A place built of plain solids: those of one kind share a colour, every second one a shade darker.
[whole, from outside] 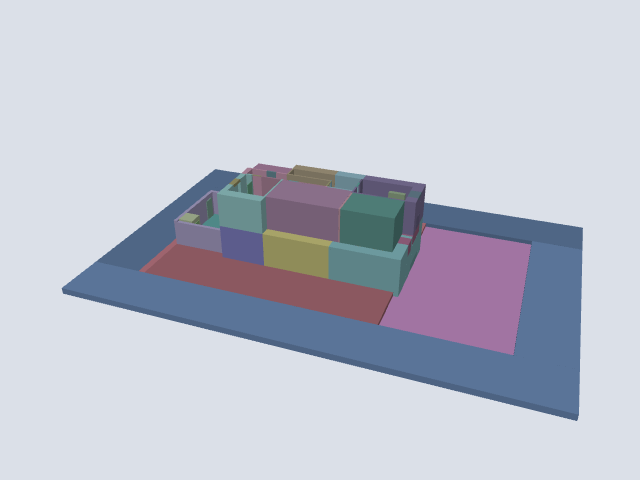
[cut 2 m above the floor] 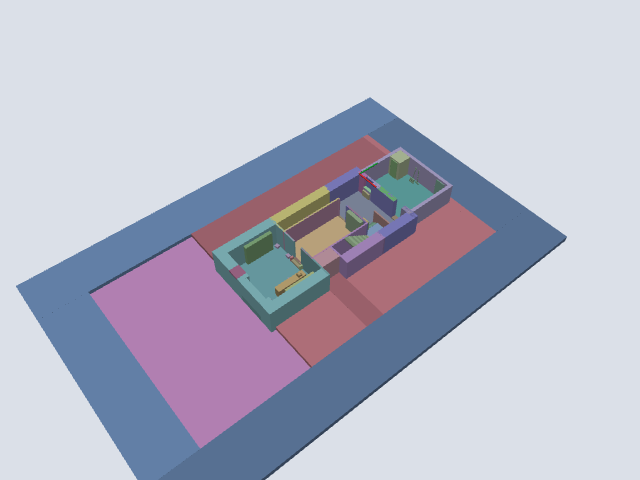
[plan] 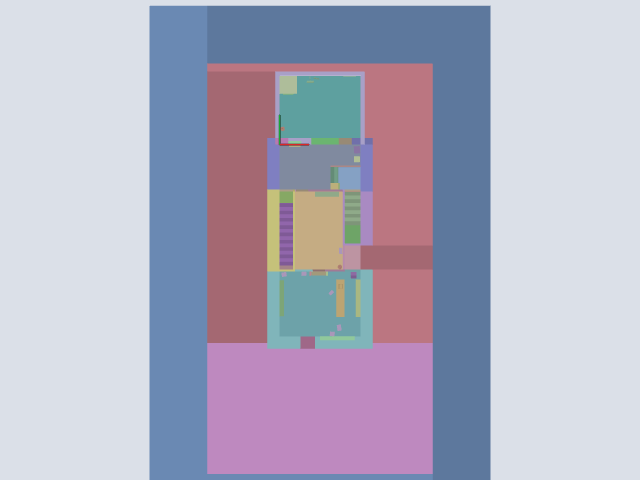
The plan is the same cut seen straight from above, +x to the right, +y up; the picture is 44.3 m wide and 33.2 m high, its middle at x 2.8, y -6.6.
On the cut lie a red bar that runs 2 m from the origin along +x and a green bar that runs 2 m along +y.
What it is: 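A small shop in a terrace of about 1900; a sales room behind a shop front, a store passage, a back shop and a yard; stock rooms over it and a cellar under it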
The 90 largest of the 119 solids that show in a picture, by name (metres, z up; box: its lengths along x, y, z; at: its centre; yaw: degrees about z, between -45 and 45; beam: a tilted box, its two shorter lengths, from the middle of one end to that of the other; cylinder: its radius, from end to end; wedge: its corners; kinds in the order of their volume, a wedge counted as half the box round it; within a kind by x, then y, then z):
{
 "ground_garden_1": {"box": [4.0, 36.38, 0.5], "at": [-7.0, -8.59, -0.27]},
 "ground_garden_2": {"box": [15.6, 4.0, 0.5], "at": [2.8, -24.78, -0.27]},
 "ground_garden_3": {"box": [15.6, 4.0, 0.5], "at": [2.8, 7.6, -0.27]},
 "ground_garden_4": {"box": [4.0, 36.38, 0.5], "at": [12.6, -8.59, -0.27]},
 "floor_yard_1": {"box": [5.6, 4.3, 3.58], "at": [2.8, 2.6, -1.81]},
 "ground_side_1": {"box": [4.15, 14.18, 0.5], "at": [-2.92, -6.64, -0.27]},
 "ground_side_2": {"box": [4.7, 4.6, 0.5], "at": [-2.65, 2.75, -0.27]},
 "ground_side_3": {"box": [15.6, 0.55, 0.5], "at": [2.8, 5.33, -0.27]},
 "ground_side_4": {"box": [5.0, 1.66, 0.5], "at": [8.1, -7.81, -0.27]},
 "ground_side_5": {"box": [4.7, 4.6, 0.5], "at": [8.25, 2.75, -0.27]},
 "ground_side_6": {"box": [4.15, 5.09, 0.5], "at": [8.53, -11.19, -0.27]},
 "ground_side_7": {"box": [4.15, 7.44, 0.5], "at": [8.53, -3.27, -0.27]},
 "wall_fill_mid_1": {"box": [3.24, 5.83, 2.8], "at": [1.62, -6.16, 4.25]},
 "wall_sales_1": {"box": [0.85, 5.49, 3.44], "at": [-0.42, -11.38, 1.13]},
 "wall_sales_2": {"box": [2.3, 0.85, 3.44], "at": [0.3, -13.71, 1.13]},
 "wall_sales_3": {"box": [3.15, 0.14, 3.44], "at": [0.72, -8.71, 1.13]},
 "wall_sales_4": {"box": [1.0, 0.81, 2.15], "at": [1.95, -13.73, 0.73]},
 "wall_sales_5": {"box": [0.35, 0.85, 3.44], "at": [2.62, -13.71, 1.13]},
 "wall_sales_6": {"box": [2.4, 0.6, 1.75], "at": [4.0, -13.83, 1.15]},
 "wall_sales_7": {"box": [2.4, 0.85, 0.87], "at": [4.0, -13.71, -0.16]},
 "wall_sales_8": {"box": [3.31, 0.14, 3.44], "at": [4.8, -8.71, 1.13]},
 "wall_sales_9": {"box": [1.25, 0.85, 3.44], "at": [5.83, -13.71, 1.13]},
 "wall_sales_10": {"box": [0.85, 5.49, 3.44], "at": [6.03, -11.38, 1.13]},
 "ground_street_1": {"box": [15.6, 9.05, 0.3], "at": [2.8, -18.25, -0.51]},
 "flightC_1": {"box": [0.94, 4.34, 0.67], "at": [0.46, -6.2, -3.26]},
 "flightC_2": {"box": [0.94, 4.08, 0.84], "at": [0.46, -6.07, -3.17]},
 "flightC_3": {"box": [0.94, 3.58, 1.19], "at": [0.46, -5.82, -3.0]},
 "flightC_4": {"box": [0.94, 3.32, 1.36], "at": [0.46, -5.69, -2.92]},
 "flightC_5": {"box": [0.94, 2.82, 1.7], "at": [0.46, -5.44, -2.74]},
 "flightC_6": {"box": [0.94, 2.57, 1.87], "at": [0.46, -5.31, -2.66]},
 "flightC_7": {"box": [0.94, 2.06, 2.22], "at": [0.46, -5.06, -2.49]},
 "flightC_8": {"box": [0.94, 1.81, 2.39], "at": [0.46, -4.93, -2.4]},
 "flightC_9": {"box": [0.94, 1.3, 2.73], "at": [0.46, -4.68, -2.23]},
 "flightC_10": {"box": [0.94, 1.05, 2.9], "at": [0.46, -4.55, -2.14]},
 "flightC_11": {"box": [0.94, 0.54, 3.25], "at": [0.46, -4.3, -1.97]},
 "flightC_12": {"box": [0.94, 0.29, 3.43], "at": [0.46, -4.17, -1.88]},
 "wall_fill_front_1": {"box": [2.97, 4.07, 2.8], "at": [1.49, -11.25, 4.25]},
 "wall_yard_1": {"box": [0.3, 5.05, 5.29], "at": [-0.15, 2.52, -0.55]},
 "wall_yard_2": {"box": [6.2, 0.3, 5.41], "at": [2.8, 4.9, -0.49]},
 "wall_yard_3": {"box": [0.9, 0.45, 7.18], "at": [5.45, 0.23, 0.39]},
 "wall_yard_4": {"box": [0.3, 5.05, 5.39], "at": [5.75, 2.52, -0.5]},
 "wall_backshop_1": {"box": [0.85, 3.69, 3.1], "at": [-0.42, -1.4, 1.3]},
 "wall_backshop_2": {"box": [1.45, 0.45, 3.1], "at": [-0.12, 0.23, 1.3]},
 "wall_backshop_3": {"box": [2.6, 0.45, 3.1], "at": [2.8, 0.23, 1.3]},
 "wall_backshop_4": {"box": [2.52, 0.14, 3.1], "at": [3.25, -3.17, 1.3]},
 "wall_backshop_5": {"box": [1.45, 0.45, 3.1], "at": [5.72, 0.23, 1.3]},
 "wall_backshop_6": {"box": [0.85, 3.69, 3.1], "at": [6.03, -1.4, 1.3]},
 "wall_front_1": {"box": [0.14, 2.15, 2.8], "at": [3.04, -13.05, 4.25]},
 "wall_front_2": {"box": [0.81, 0.85, 2.8], "at": [3.38, -13.71, 4.25]},
 "wall_front_3": {"box": [1.15, 0.6, 1.45], "at": [4.36, -13.83, 4.67]},
 "wall_front_4": {"box": [1.52, 0.85, 2.8], "at": [5.69, -13.71, 4.25]},
 "wall_front_5": {"box": [0.85, 5.06, 2.8], "at": [6.03, -11.6, 4.25]},
 "wall_stairC_1": {"box": [0.85, 5.68, 3.1], "at": [-0.42, -5.94, 1.3]},
 "wall_stairC_2": {"box": [0.14, 5.68, 3.1], "at": [1.0, -5.94, 1.3]},
 "wall_rear_1": {"box": [0.85, 3.69, 2.8], "at": [-0.42, -1.4, 4.25]},
 "wall_rear_2": {"box": [1.9, 0.45, 2.8], "at": [0.1, 0.23, 4.25]},
 "wall_rear_3": {"box": [4.23, 0.14, 2.8], "at": [1.26, -3.17, 4.25]},
 "wall_rear_4": {"box": [1.19, 0.45, 2.8], "at": [2.79, 0.23, 4.25]},
 "wall_stairU_1": {"box": [0.14, 3.88, 3.35], "at": [4.44, -5.04, 1.42]},
 "wall_stairU_2": {"box": [2.08, 0.14, 3.35], "at": [5.41, -6.91, 1.42]},
 "wall_stairU_3": {"box": [0.85, 3.88, 3.35], "at": [6.03, -5.04, 1.42]},
 "floor_cellar_1": {"box": [4.67, 4.6, 0.5], "at": [3.27, -6.34, -3.35]},
 "wall_boxU_1": {"box": [0.14, 3.74, 2.8], "at": [4.44, -4.97, 4.25]},
 "wall_boxU_2": {"box": [0.85, 3.74, 2.8], "at": [6.03, -4.97, 4.25]},
 "floor_quarterU_1": {"box": [1.54, 1.54, 4.11], "at": [4.83, -2.33, -1.54]},
 "wall_fill_press_1": {"box": [1.09, 3.1, 2.8], "at": [5.05, -1.55, 4.25]},
 "wall_fill_1": {"box": [2.97, 0.14, 2.8], "at": [1.49, -9.14, 4.25]},
 "wall_fill_2": {"box": [1.09, 1.66, 3.1], "at": [5.05, -7.81, 1.3]},
 "floor_sales_1": {"box": [5.6, 4.5, 0.25], "at": [2.8, -11.03, -0.47]},
 "wall_yard_n0ba_1": {"box": [1.91, 0.45, 7.18], "at": [3.15, 0.23, 0.39]},
 "wall_store_1": {"box": [0.14, 5.68, 3.1], "at": [1.0, -5.94, 1.3]},
 "wall_store_2": {"box": [2.52, 0.14, 3.1], "at": [3.25, -3.17, 1.3]},
 "wall_store_3": {"box": [0.14, 5.68, 3.1], "at": [4.44, -5.94, 1.3]},
 "wall_landing_1": {"box": [0.85, 2.37, 2.8], "at": [6.03, -8.03, 4.25]},
 "floor_store_1": {"box": [3.3, 5.4, 0.25], "at": [2.72, -5.94, -0.13]},
 "wall_corr_1": {"box": [0.14, 2.39, 2.8], "at": [3.31, -2.54, 4.25]},
 "wall_corr_2": {"box": [1.27, 0.45, 2.8], "at": [3.88, 0.23, 4.25]},
 "wall_corr_3": {"box": [0.14, 4.83, 2.8], "at": [4.44, -4.57, 4.25]},
 "floor_backshop_1": {"box": [5.6, 3.1, 0.25], "at": [2.8, -1.55, -0.13]},
 "flightV_1": {"box": [0.54, 1.11, 3.77], "at": [3.8, -2.1, -1.71]},
 "flightV_2": {"box": [0.29, 1.11, 3.94], "at": [3.93, -2.1, -1.63]},
 "wall_outhouse_1": {"box": [1.21, 1.23, 2.3], "at": [0.6, 4.13, 1.08]},
 "wall_yard_n0a_1": {"box": [0.9, 0.45, 7.18], "at": [0.15, 0.23, 0.39]},
 "wall_head_sales_1": {"box": [1.0, 0.85, 1.04], "at": [1.95, -13.71, 2.33]},
 "wall_head_sales_2": {"box": [2.4, 0.85, 0.82], "at": [4.0, -13.71, 2.44]},
 "racking_1": {"box": [1.65, 0.35, 1.95], "at": [3.29, -3.44, 0.97]},
 "racking_2": {"box": [0.36, 1.32, 1.92], "at": [5.4, -12.1, 4.06]},
 "shelving_back_1": {"box": [0.32, 2.6, 2.1], "at": [5.44, -10.63, 0.71]},
 "shelving_side_1": {"box": [0.32, 2.49, 2.0], "at": [0.16, -10.62, 0.66]},
 "counter_1": {"box": [0.52, 2.56, 0.78], "at": [4.21, -10.63, 0.15]}
}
